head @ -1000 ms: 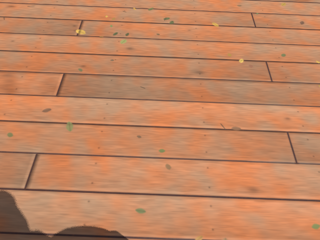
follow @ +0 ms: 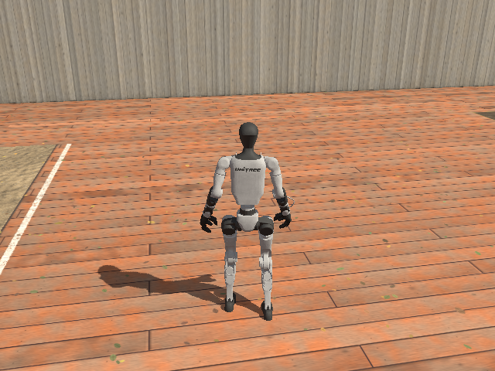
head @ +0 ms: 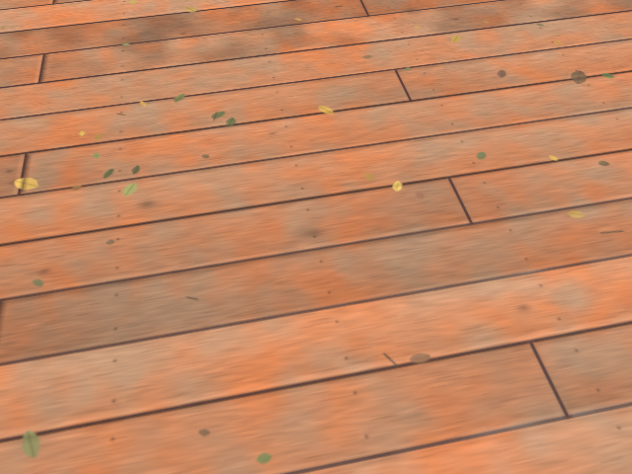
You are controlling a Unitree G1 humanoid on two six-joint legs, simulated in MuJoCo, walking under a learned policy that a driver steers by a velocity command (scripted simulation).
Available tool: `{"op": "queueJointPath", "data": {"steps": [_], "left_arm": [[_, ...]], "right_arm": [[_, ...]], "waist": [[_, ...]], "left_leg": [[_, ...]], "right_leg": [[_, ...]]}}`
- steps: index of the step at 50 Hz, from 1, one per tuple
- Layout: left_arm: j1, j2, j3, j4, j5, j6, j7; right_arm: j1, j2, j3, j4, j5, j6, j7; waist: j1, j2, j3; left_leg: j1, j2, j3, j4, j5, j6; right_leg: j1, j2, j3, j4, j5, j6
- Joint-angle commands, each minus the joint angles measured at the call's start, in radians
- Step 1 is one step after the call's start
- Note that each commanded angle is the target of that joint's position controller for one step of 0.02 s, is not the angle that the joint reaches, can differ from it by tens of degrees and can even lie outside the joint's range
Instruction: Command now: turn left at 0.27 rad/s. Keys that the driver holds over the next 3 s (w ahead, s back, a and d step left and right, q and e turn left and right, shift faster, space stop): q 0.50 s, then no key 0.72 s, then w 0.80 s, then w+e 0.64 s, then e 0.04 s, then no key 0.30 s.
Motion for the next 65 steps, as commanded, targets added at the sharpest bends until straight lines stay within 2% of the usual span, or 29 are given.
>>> {"op": "queueJointPath", "data": {"steps": [1,4,6,7,8,9,10,11,13,16,19,23,25,26,27,28,29,32,35,38,42,43,44,45,47,52,61,63,65], "left_arm": [[0.041,0.18,0.057,-0.06,-0.007,-0.018,0.024],[0.002,0.174,0.061,-0.085,-0.015,-0.012,0.043],[-0.032,0.177,0.063,-0.1,-0.022,-0.011,0.049],[-0.02,0.182,0.068,-0.1,-0.022,-0.012,0.049],[0.008,0.172,0.069,-0.112,-0.011,-0.013,0.048],[-0.038,0.15,0.063,-0.135,-0.003,-0.014,0.046],[-0.104,0.112,0.049,-0.168,-0.005,-0.015,0.042],[-0.073,0.103,0.045,-0.163,-0.014,-0.016,0.035],[-0.049,0.127,0.053,-0.139,-0.019,-0.016,0.03],[-0.053,0.109,0.05,-0.133,-0.017,-0.025,0.027],[-0.064,0.083,0.037,-0.134,-0.025,-0.036,0.009],[-0.034,0.11,0.048,-0.13,-0.031,-0.046,-0.015],[0.012,0.13,0.062,-0.114,-0.022,-0.05,-0.017],[0.035,0.197,0.076,-0.126,0.0,-0.046,-0.011],[-0.008,0.262,0.087,-0.139,0.042,-0.044,-0.019],[-0.076,0.21,0.072,-0.171,0.047,-0.054,-0.019],[-0.14,0.158,0.056,-0.18,0.029,-0.058,-0.014],[-0.161,0.102,0.029,-0.175,-0.01,-0.059,-0.007],[-0.107,0.084,0.02,-0.152,-0.002,-0.053,-0.004],[-0.081,0.131,0.033,-0.134,-0.009,-0.042,-0.006],[-0.028,0.14,0.029,-0.098,-0.035,-0.032,-0.013],[0.004,0.126,0.023,-0.086,-0.03,-0.045,-0.017],[0.012,0.099,0.011,-0.101,0.0,-0.065,-0.028],[0.019,0.06,0.002,-0.101,0.009,-0.075,-0.032],[-0.079,0.097,0.009,-0.097,0.009,-0.073,-0.03],[-0.049,0.086,0.011,-0.067,-0.003,-0.05,-0.018],[-0.028,0.094,0.017,0.0,-0.008,-0.043,-0.003],[-0.012,0.088,0.018,0.022,-0.015,-0.039,0.002],[-0.051,0.079,0.017,0.007,-0.026,-0.05,0.003]], "right_arm": [[-0.07,-0.121,-0.046,-0.099,0.009,-0.009,-0.002],[-0.046,-0.107,-0.055,-0.11,0.007,0.006,0.012],[-0.03,-0.105,-0.06,-0.116,0.009,0.011,0.022],[-0.019,-0.121,-0.067,-0.118,0.01,0.012,0.024],[-0.017,-0.186,-0.088,-0.121,0.008,0.013,0.02],[0.045,-0.225,-0.101,-0.119,0.005,0.012,0.016],[0.147,-0.24,-0.099,-0.105,-0.013,0.003,0.017],[0.13,-0.236,-0.09,-0.114,-0.016,-0.015,0.017],[0.016,-0.219,-0.086,-0.144,0.007,-0.021,0.003],[-0.036,-0.2,-0.083,-0.154,0.009,0.018,-0.023],[-0.036,-0.208,-0.094,-0.163,0.01,0.037,-0.039],[-0.057,-0.215,-0.102,-0.177,0.021,0.054,-0.039],[-0.054,-0.19,-0.097,-0.178,0.035,0.06,-0.044],[-0.01,-0.134,-0.082,-0.173,0.023,0.059,-0.042],[-0.032,-0.151,-0.093,-0.203,0.023,0.043,-0.044],[-0.007,-0.215,-0.113,-0.184,0.002,0.032,-0.045],[0.024,-0.23,-0.121,-0.15,0.009,0.035,-0.043],[0.065,-0.159,-0.103,-0.105,0.006,0.054,-0.048],[0.004,-0.113,-0.079,-0.129,0.014,0.05,-0.046],[-0.032,-0.075,-0.053,-0.145,0.005,0.046,-0.034],[0.044,-0.103,-0.058,-0.1,0.005,0.036,-0.025],[0.058,-0.137,-0.061,-0.101,-0.005,0.035,-0.03],[0.079,-0.207,-0.072,-0.105,-0.013,0.037,-0.039],[0.041,-0.182,-0.068,-0.082,-0.011,0.039,-0.034],[0.012,-0.094,-0.047,-0.089,-0.019,0.032,-0.024],[0.024,-0.092,-0.038,-0.064,-0.013,0.012,-0.025],[0.024,-0.083,-0.031,-0.015,-0.011,0.002,-0.026],[0.057,-0.103,-0.039,0.01,-0.002,0.008,-0.03],[0.103,-0.156,-0.055,0.02,0.006,0.01,-0.03]], "waist": [[0.03,-0.143,-0.037],[0.02,-0.196,-0.051],[0.005,-0.174,-0.038],[0.005,-0.124,-0.037],[0.031,0.027,-0.049],[-0.006,0.175,-0.088],[-0.069,0.262,-0.153],[-0.051,0.171,-0.199],[-0.004,0.043,-0.153],[0.014,0.096,-0.133],[0.001,0.121,-0.152],[0.01,0.16,-0.134],[0.038,0.122,-0.117],[0.02,-0.051,-0.133],[0.004,-0.301,-0.064],[-0.013,-0.224,-0.046],[-0.04,-0.163,-0.032],[-0.033,-0.127,-0.022],[0.005,-0.161,-0.043],[0.035,-0.211,-0.064],[0.006,-0.175,-0.053],[0.01,-0.134,-0.08],[0.041,0.009,-0.136],[0.072,0.143,-0.145],[0.017,0.07,-0.096],[0.023,0.051,-0.022],[0.023,0.001,-0.016],[0.011,0.029,-0.027],[-0.026,0.119,0.053]], "left_leg": [[-0.062,-0.006,0.006,0.067,0.133,0.04],[-0.096,0.003,0.041,0.163,-0.054,0.039],[-0.061,0.015,0.057,0.13,-0.08,0.062],[-0.001,0.019,0.033,0.066,0.045,0.081],[0.048,0.071,-0.098,-0.008,0.264,0.121],[0.172,0.171,-0.346,-0.127,0.388,0.228],[0.334,0.29,-0.572,-0.219,0.432,0.34],[0.367,0.316,-0.574,-0.215,0.412,0.346],[0.279,0.265,-0.441,-0.195,0.372,0.279],[0.173,0.161,-0.336,-0.221,0.271,0.219],[0.152,0.144,-0.35,-0.226,0.189,0.211],[0.108,0.142,-0.434,-0.232,0.073,0.193],[0.001,0.078,-0.404,-0.179,-0.067,0.124],[-0.107,-0.013,-0.283,0.032,-0.267,0.058],[-0.243,-0.147,-0.128,0.261,-0.413,0.012],[-0.225,-0.079,-0.161,0.461,-0.383,-0.015],[-0.214,-0.077,-0.156,0.539,-0.313,-0.024],[-0.204,-0.073,-0.13,0.644,-0.195,-0.073],[-0.169,-0.031,-0.084,0.441,-0.166,-0.101],[-0.019,0.022,0.012,0.175,-0.233,-0.104],[0.182,0.007,0.049,-0.244,0.045,-0.05],[0.285,0.053,-0.019,-0.261,0.16,-0.017],[0.38,0.159,-0.115,-0.176,0.426,0.026],[0.283,0.163,-0.114,-0.143,0.307,0.09],[0.209,0.117,-0.102,-0.173,0.117,0.073],[0.138,0.089,-0.085,-0.178,0.078,0.045],[0.135,0.071,-0.072,-0.177,0.081,0.046],[0.144,0.062,-0.083,-0.207,-0.196,0.073],[0.123,0.16,-0.247,-0.319,-0.571,0.156]], "right_leg": [[0.027,-0.165,0.136,-0.147,0.273,-0.113],[0.048,-0.271,0.182,-0.132,0.437,-0.174],[0.018,-0.278,0.152,-0.096,0.452,-0.164],[-0.019,-0.238,0.1,-0.05,0.392,-0.128],[-0.068,-0.135,-0.015,0.058,0.301,-0.061],[-0.202,0.011,-0.103,0.272,0.098,0.027],[-0.372,0.085,-0.001,0.491,-0.317,0.044],[-0.402,0.058,0.098,0.628,-0.336,0.038],[-0.403,0.022,0.107,0.627,-0.212,0.036],[-0.285,0.034,0.058,0.415,-0.104,0.057],[-0.185,0.059,0.056,0.219,-0.063,0.061],[-0.07,0.075,0.05,-0.005,0.038,0.037],[0.082,0.03,0.05,-0.193,0.163,-0.005],[0.165,-0.188,0.255,-0.275,0.122,-0.081],[0.042,-0.352,0.524,-0.357,0.158,-0.232],[-0.015,-0.372,0.522,-0.36,0.151,-0.284],[-0.039,-0.311,0.413,-0.34,0.149,-0.25],[-0.007,-0.205,0.242,-0.302,0.258,-0.211],[0.081,-0.177,0.18,-0.283,0.306,-0.223],[0.087,-0.177,0.164,-0.258,0.33,-0.227],[0.05,-0.175,0.172,-0.191,0.458,-0.194],[0.003,-0.163,0.162,-0.178,0.447,-0.141],[-0.052,-0.104,0.089,-0.109,0.366,-0.083],[-0.009,-0.035,0.009,-0.147,0.192,-0.026],[0.022,-0.025,-0.006,-0.127,0.197,0.011],[0.034,-0.03,-0.001,-0.13,0.229,0.0],[0.058,-0.037,0.0,-0.137,0.25,0.016],[0.028,0.012,-0.059,-0.08,0.046,0.011],[-0.134,0.048,-0.1,0.062,-0.104,-0.003]]}}
Next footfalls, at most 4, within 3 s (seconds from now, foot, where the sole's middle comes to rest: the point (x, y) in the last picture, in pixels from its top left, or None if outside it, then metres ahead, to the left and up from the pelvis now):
0.50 right None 0.10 -0.12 -0.77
0.86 left None -0.02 0.11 -0.76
1.96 left None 0.39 0.24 -0.76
2.50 right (294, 362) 0.75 0.09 -0.76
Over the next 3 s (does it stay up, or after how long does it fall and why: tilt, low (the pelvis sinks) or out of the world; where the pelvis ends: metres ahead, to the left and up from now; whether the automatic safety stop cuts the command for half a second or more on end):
stays up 0.82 0.20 0.00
